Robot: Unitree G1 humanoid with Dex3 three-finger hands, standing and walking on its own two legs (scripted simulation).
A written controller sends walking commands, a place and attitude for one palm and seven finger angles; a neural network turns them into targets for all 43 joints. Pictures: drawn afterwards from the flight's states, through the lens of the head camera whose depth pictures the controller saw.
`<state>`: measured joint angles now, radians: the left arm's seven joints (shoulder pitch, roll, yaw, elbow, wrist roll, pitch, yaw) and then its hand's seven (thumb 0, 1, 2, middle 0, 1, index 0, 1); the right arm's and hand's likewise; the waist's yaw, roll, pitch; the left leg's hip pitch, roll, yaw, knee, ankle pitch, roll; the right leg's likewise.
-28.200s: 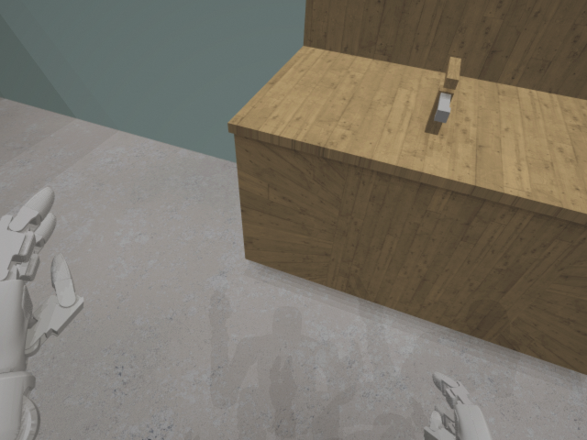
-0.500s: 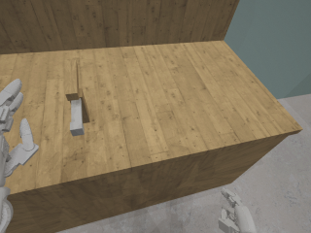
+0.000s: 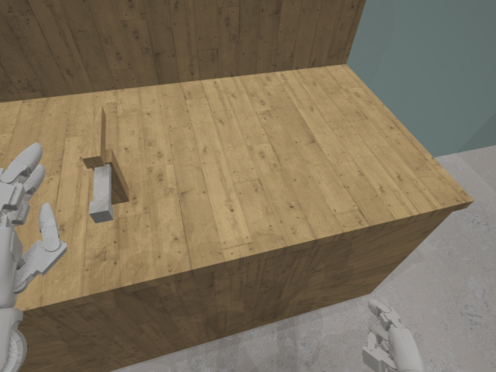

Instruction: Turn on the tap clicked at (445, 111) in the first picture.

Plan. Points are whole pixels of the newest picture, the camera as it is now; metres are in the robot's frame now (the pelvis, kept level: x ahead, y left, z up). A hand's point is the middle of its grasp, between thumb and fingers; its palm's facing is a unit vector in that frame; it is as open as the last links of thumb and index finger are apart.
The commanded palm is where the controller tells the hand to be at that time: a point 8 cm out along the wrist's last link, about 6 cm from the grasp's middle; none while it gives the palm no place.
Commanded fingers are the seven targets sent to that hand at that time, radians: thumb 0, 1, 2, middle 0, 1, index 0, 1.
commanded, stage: come to a stop and stand still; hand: left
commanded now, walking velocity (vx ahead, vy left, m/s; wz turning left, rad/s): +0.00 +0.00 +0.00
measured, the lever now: (101, 211) +0.33 +0.27 +0.06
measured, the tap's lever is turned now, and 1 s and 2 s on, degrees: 0 0 0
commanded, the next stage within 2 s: look again from close up in 0.72 s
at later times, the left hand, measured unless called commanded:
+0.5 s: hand (54, 238) +0.24 +0.26 +0.14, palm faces +0.30 -0.86 -0.40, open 7.4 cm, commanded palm +0.18 +0.30 +0.17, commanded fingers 0.00 0.90 0.90 -0.20 -0.30 -0.20 -0.30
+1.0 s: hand (34, 239) +0.23 +0.27 +0.16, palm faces +0.38 -0.86 -0.34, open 7.4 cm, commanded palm +0.17 +0.30 +0.17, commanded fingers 0.00 0.90 0.90 -0.20 -0.30 -0.20 -0.30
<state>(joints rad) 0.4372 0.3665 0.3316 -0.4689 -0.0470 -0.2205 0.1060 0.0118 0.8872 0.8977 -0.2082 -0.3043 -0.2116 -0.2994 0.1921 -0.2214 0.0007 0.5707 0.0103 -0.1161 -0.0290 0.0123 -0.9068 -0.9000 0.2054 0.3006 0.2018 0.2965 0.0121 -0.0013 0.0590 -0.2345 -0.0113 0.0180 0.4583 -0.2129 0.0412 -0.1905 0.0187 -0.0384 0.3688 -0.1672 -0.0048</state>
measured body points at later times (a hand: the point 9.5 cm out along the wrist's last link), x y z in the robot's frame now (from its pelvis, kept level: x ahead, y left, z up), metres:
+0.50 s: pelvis +0.01 +0.02 +0.00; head +0.04 +0.05 +0.44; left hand +0.21 +0.31 +0.16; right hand +0.18 -0.20 -0.08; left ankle +0.02 +0.09 -0.74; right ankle +0.02 -0.12 -0.74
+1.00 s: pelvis +0.01 +0.02 +0.00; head +0.03 +0.06 +0.45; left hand +0.20 +0.32 +0.18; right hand +0.20 -0.19 -0.06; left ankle +0.02 +0.09 -0.74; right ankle +0.02 -0.12 -0.74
